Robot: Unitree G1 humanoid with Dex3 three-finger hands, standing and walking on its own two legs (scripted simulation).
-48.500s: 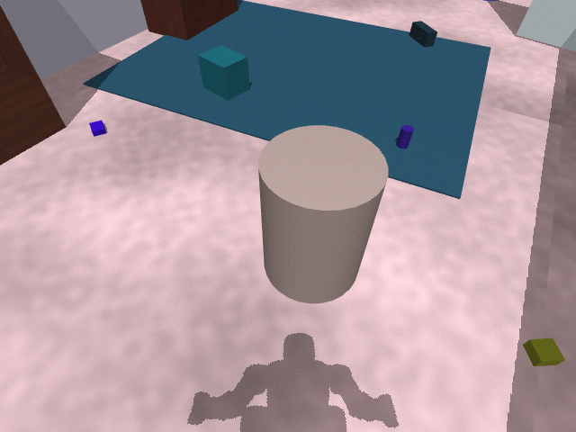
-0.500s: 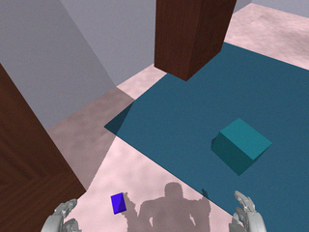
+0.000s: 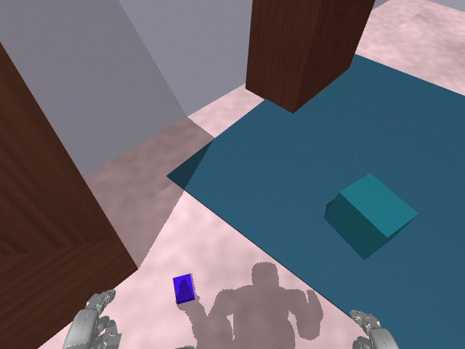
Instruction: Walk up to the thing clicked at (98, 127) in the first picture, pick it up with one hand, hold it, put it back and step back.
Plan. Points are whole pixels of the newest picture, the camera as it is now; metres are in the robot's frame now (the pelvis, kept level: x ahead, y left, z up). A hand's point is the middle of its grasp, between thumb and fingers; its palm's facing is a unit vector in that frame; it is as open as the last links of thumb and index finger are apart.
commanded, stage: stand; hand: left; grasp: from above
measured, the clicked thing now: (183, 288) +0.44 +0.19 -0.71
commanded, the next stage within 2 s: none
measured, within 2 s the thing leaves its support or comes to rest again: neither
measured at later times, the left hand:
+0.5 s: hand out of the picture +0.05 +0.24 -0.12, palm faces +0.04 -0.95 -0.31, open 7.4 cm
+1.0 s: hand out of the picture +0.05 +0.24 -0.11, palm faces +0.03 -0.94 -0.33, open 7.4 cm
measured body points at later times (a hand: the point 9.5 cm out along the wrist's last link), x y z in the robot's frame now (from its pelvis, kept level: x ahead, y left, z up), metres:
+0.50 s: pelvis +0.00 +0.01 +0.04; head +0.00 +0.02 +0.49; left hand +0.05 +0.29 -0.10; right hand +0.08 -0.26 -0.09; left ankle +0.01 +0.12 -0.70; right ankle +0.01 -0.14 -0.70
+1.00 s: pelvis +0.01 +0.00 +0.05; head +0.01 +0.00 +0.50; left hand +0.05 +0.29 -0.09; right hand +0.07 -0.29 -0.09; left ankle +0.01 +0.12 -0.70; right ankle +0.01 -0.14 -0.70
